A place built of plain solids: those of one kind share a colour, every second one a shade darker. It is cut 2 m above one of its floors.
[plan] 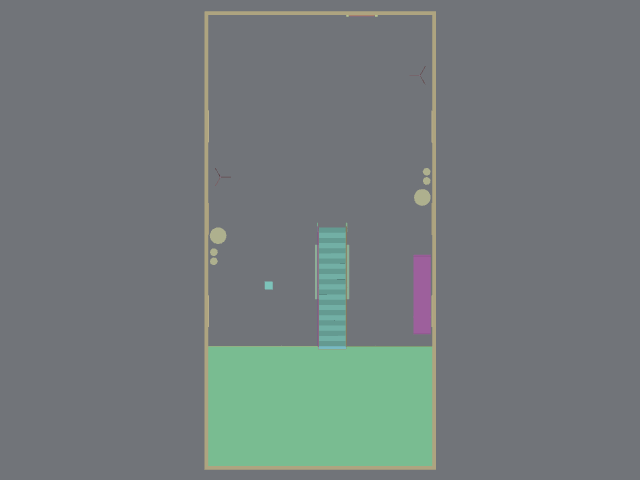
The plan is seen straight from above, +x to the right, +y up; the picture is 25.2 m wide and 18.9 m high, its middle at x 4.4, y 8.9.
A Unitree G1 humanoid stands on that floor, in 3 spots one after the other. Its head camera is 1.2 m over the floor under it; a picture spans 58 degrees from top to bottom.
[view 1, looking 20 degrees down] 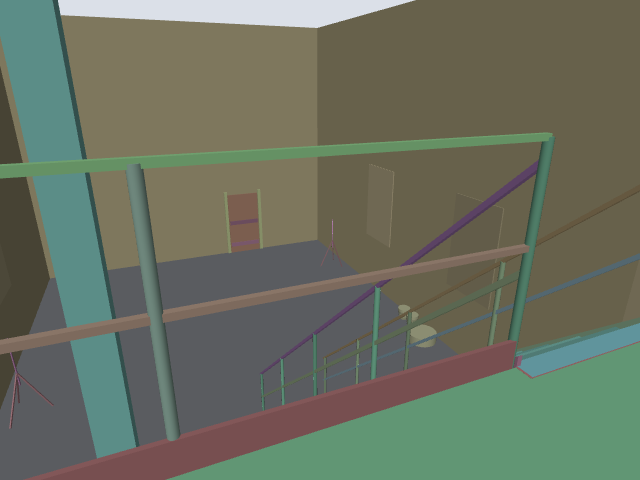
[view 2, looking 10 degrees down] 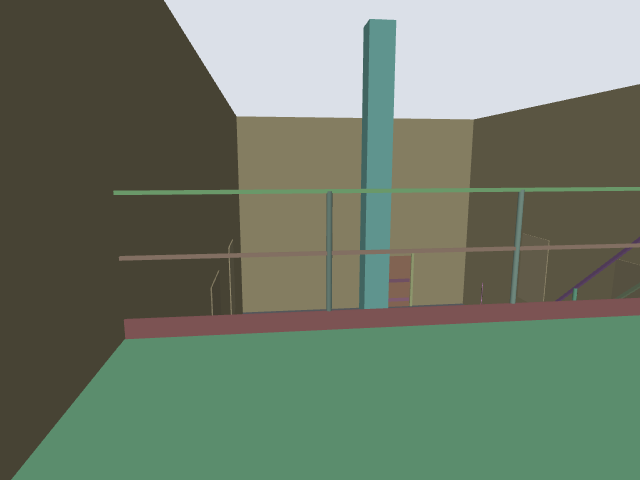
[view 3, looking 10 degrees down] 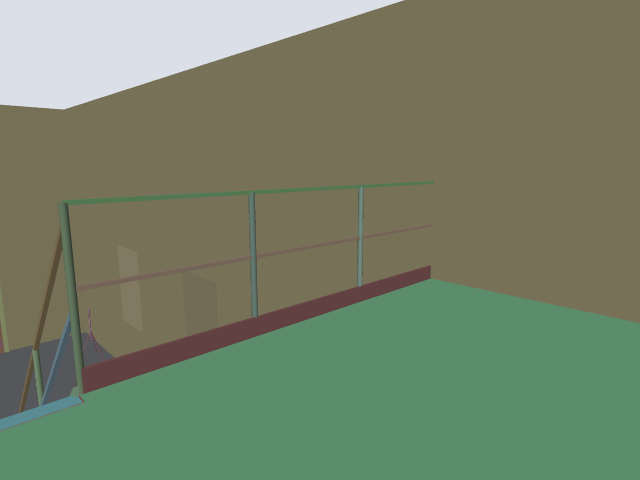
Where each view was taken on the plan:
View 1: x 2.88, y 3.53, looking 67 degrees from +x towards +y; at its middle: wall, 16.18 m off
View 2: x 1.00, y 1.70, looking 83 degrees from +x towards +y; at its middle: wall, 16.43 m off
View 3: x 4.88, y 2.30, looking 46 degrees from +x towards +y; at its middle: wall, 5.76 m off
